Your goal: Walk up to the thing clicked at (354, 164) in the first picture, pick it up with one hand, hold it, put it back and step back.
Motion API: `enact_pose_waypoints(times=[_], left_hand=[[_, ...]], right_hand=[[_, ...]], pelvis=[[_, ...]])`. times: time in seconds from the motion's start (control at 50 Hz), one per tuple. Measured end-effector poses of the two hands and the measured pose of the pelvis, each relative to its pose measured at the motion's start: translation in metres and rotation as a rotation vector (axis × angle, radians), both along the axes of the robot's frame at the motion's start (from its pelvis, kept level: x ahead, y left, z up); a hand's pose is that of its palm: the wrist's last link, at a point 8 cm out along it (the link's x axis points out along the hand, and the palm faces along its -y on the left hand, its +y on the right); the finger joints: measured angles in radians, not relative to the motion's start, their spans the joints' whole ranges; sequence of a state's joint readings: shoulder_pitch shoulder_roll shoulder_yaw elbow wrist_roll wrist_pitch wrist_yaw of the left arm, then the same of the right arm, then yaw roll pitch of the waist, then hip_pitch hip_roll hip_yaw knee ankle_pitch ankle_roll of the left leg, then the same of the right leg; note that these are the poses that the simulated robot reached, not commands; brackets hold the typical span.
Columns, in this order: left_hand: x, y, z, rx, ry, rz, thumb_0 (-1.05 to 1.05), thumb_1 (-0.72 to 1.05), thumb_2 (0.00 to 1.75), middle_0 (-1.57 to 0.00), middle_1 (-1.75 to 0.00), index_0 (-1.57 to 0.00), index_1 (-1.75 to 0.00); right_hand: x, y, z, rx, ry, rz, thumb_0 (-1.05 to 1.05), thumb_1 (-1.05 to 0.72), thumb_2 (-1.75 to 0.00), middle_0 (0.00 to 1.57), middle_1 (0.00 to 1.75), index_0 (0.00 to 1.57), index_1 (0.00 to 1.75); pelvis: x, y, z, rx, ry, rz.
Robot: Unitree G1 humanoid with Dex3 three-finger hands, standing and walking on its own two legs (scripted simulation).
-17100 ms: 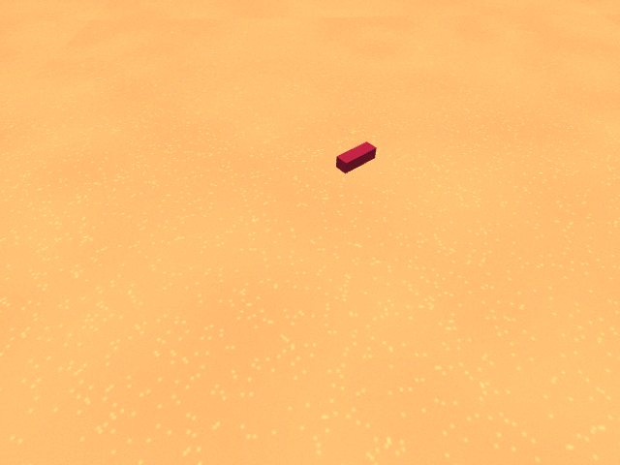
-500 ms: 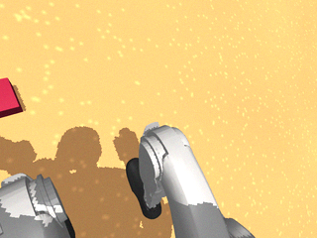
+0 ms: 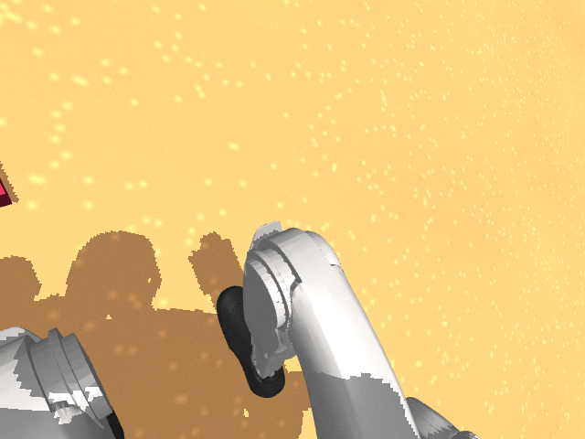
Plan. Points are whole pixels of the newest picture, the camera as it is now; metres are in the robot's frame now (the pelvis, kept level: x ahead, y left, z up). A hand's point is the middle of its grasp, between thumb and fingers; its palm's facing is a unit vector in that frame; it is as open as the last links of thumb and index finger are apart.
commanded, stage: close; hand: left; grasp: from above
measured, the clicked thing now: out of the picture +0.47 +0.29 -0.27
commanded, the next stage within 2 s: settle in 1.58 s
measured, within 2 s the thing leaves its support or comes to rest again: neither
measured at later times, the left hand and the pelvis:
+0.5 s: hand out of the picture +0.46 +0.28 -0.25, palm faces -0.45 -0.15 -0.88, open 12.6 cm; pelvis +0.00 +0.00 +0.01, yaw +0 degrees
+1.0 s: hand out of the picture +0.46 +0.28 -0.25, palm faces -0.45 -0.14 -0.88, open 11.3 cm; pelvis -0.01 +0.00 +0.01, yaw +0 degrees
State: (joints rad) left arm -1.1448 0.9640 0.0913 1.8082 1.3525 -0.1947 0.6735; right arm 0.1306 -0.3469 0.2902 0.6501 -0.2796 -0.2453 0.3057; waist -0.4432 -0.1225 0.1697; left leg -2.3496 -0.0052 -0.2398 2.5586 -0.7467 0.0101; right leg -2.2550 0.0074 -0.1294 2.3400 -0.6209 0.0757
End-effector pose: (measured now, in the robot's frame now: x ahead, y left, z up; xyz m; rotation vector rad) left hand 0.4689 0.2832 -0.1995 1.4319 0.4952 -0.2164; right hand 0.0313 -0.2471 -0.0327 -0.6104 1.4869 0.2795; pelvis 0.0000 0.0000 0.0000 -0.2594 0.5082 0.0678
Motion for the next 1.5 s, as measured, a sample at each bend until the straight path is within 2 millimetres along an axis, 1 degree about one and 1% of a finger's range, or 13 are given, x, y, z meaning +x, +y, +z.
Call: enact_pose_waypoints(times=[0.16,0.28,0.54,0.74,0.86,1.32,1.5], left_hand=[[0.002,0.003,-0.003,0.006,0.016,0.032,0.0,-0.42,0.97,-0.13,-1.02,-0.14,-1.01],[0.0,0.004,0.0,0.006,0.025,0.024,0.0,-0.38,0.93,-0.15,-1.01,-0.17,-1.0],[-0.001,0.002,0.004,0.003,0.021,0.009,0.0,-0.28,0.9,-0.21,-1.0,-0.23,-0.98],[-0.002,0.001,0.003,0.009,0.017,0.01,0.0,-0.19,0.88,-0.27,-0.99,-0.3,-0.97],[-0.002,0.002,0.004,0.013,0.024,0.011,0.0,-0.16,0.86,-0.29,-0.97,-0.34,-0.95],[-0.001,0.002,0.006,0.01,0.016,0.006,0.0,-0.16,0.86,-0.39,-0.95,-0.43,-0.93],[-0.001,0.003,0.006,0.013,0.013,0.007,0.0,-0.17,0.86,-0.42,-0.96,-0.46,-0.94]], right_hand=[[-0.003,0.0,0.005,-0.002,0.007,-0.008,0.0,-0.91,-0.9,0.2,0.3,0.2,0.3],[-0.005,0.0,0.006,0.003,0.015,-0.012,0.0,-0.91,-0.9,0.2,0.3,0.2,0.3],[-0.003,-0.001,0.009,-0.005,-0.012,-0.012,0.0,-0.91,-0.9,0.2,0.3,0.2,0.3],[-0.007,0.001,0.01,-0.006,-0.014,-0.007,0.0,-0.91,-0.9,0.2,0.3,0.2,0.3],[-0.009,0.002,0.011,0.0,-0.011,-0.009,0.0,-0.91,-0.9,0.2,0.3,0.2,0.3],[-0.004,0.003,0.015,-0.014,-0.024,0.01,0.0,-0.91,-0.9,0.2,0.3,0.2,0.3],[-0.006,0.003,0.016,-0.021,-0.026,0.011,0.0,-0.91,-0.9,0.2,0.3,0.2,0.3]], pelvis=[[0.0,0.0,0.002,-0.004,0.003,-0.003],[0.001,-0.001,0.004,-0.003,0.006,-0.004],[-0.003,-0.001,0.007,-0.002,-0.001,-0.004],[-0.005,-0.001,0.007,-0.002,-0.008,-0.004],[-0.005,-0.001,0.008,-0.001,-0.007,-0.004],[-0.006,-0.001,0.01,-0.005,-0.01,-0.006],[-0.008,-0.001,0.01,-0.006,-0.014,-0.005]])
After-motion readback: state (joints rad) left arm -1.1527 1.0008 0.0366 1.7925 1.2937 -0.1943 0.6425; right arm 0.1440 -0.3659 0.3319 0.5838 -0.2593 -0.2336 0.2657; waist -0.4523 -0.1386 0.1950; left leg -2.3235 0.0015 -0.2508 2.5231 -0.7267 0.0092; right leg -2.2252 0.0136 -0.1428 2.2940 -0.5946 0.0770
